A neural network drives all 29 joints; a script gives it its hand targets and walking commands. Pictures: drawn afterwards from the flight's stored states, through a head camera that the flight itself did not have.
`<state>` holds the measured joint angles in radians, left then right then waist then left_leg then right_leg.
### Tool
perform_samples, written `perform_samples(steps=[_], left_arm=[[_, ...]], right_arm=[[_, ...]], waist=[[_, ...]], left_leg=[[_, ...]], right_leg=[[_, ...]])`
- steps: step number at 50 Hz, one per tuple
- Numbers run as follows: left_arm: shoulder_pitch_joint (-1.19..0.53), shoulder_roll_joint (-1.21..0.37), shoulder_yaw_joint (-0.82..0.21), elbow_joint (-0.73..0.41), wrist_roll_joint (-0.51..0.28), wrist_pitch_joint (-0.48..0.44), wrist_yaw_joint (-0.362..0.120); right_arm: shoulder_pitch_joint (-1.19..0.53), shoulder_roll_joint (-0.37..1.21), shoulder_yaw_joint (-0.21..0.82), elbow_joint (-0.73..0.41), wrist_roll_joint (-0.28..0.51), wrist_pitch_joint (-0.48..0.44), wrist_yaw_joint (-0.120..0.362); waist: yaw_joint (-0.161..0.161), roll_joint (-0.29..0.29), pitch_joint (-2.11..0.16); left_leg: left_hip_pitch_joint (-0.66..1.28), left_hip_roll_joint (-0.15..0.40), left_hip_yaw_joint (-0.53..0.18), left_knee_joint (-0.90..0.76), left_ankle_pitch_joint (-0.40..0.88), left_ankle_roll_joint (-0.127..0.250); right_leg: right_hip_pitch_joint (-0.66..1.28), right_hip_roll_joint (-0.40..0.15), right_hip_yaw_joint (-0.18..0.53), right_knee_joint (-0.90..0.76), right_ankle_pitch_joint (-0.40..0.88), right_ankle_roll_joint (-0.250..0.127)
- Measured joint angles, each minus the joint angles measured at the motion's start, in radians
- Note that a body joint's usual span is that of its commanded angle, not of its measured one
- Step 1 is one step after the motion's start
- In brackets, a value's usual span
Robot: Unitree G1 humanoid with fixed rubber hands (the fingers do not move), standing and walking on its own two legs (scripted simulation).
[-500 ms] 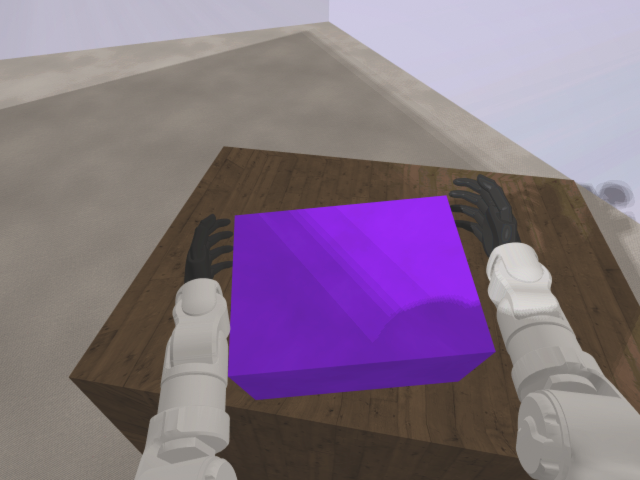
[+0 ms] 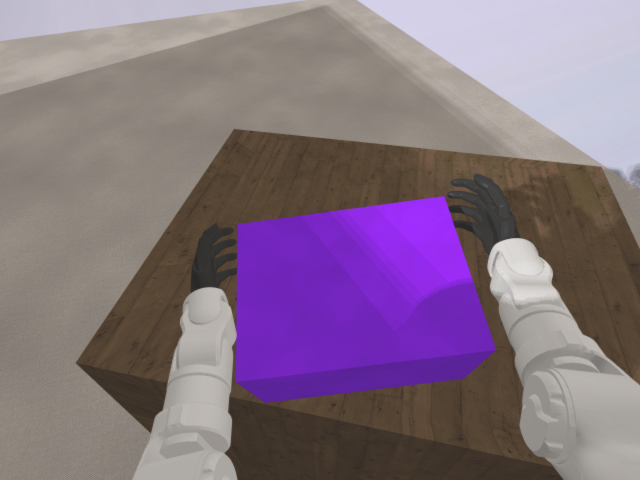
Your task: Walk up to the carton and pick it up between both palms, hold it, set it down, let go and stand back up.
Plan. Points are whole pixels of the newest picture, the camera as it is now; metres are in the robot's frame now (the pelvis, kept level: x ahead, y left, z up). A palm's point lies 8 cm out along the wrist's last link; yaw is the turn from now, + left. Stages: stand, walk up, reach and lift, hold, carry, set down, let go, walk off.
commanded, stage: set down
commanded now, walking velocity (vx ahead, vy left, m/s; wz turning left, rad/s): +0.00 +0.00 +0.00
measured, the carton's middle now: (352, 302) +0.37 +0.03 +0.00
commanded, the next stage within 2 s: none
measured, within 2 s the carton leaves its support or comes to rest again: rests again in 1.28 s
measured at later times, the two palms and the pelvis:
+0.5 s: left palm (214, 285) +0.34 +0.21 +0.06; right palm (497, 239) +0.44 -0.16 +0.09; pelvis +0.00 +0.00 +0.00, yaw -1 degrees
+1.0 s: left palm (219, 283) +0.35 +0.21 +0.05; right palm (494, 244) +0.45 -0.17 +0.07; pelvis +0.00 +0.00 +0.00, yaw -2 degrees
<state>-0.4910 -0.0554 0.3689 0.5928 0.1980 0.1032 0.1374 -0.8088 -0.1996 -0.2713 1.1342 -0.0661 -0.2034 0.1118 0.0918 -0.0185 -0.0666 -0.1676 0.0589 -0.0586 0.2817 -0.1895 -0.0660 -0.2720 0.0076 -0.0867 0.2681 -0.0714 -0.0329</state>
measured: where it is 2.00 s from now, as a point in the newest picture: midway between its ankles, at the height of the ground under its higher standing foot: outside the picture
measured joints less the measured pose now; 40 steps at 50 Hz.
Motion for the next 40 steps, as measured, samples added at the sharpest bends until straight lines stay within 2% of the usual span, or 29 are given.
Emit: perform_samples(steps=[10, 22, 40], left_arm=[[-0.013, -0.018, 0.007, 0.029, -0.011, -0.028, 0.008], [-0.034, -0.026, 0.021, 0.058, -0.009, -0.066, -0.002], [-0.051, -0.028, 0.029, 0.087, -0.008, -0.131, -0.026]], right_arm=[[-0.019, -0.027, -0.002, 0.043, -0.005, -0.015, 0.013], [-0.037, -0.043, -0.027, 0.077, -0.025, -0.036, 0.022], [-0.039, -0.061, -0.021, 0.101, -0.025, -0.069, 0.01]], waist=[[0.027, 0.011, -0.028], [0.044, 0.015, -0.041], [0.064, 0.024, -0.051]], left_leg=[[-0.05, 0.0, 0.011, 0.007, 0.001, 0.001], [-0.087, 0.0, 0.019, 0.006, 0.009, 0.001], [-0.137, 0.007, 0.029, 0.01, 0.01, -0.002]], right_leg=[[-0.052, 0.002, 0.011, 0.002, 0.007, 0.0], [-0.094, 0.002, 0.018, 0.005, 0.016, -0.002], [-0.147, 0.01, 0.026, 0.006, 0.022, -0.007]])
